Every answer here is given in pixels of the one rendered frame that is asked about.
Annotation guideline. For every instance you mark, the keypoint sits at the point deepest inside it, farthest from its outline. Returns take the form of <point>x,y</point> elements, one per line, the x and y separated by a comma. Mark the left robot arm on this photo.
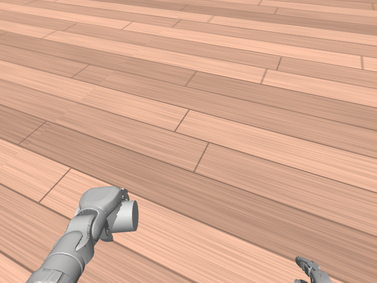
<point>71,252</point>

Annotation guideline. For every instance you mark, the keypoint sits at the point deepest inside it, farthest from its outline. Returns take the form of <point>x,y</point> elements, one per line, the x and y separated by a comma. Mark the right robot hand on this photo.
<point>312,270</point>

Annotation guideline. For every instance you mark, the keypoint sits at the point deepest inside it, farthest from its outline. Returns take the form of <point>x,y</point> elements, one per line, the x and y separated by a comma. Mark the can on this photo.
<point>124,218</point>

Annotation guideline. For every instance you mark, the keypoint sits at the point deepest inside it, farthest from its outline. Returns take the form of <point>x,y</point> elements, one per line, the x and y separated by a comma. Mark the left robot hand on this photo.
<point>107,199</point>

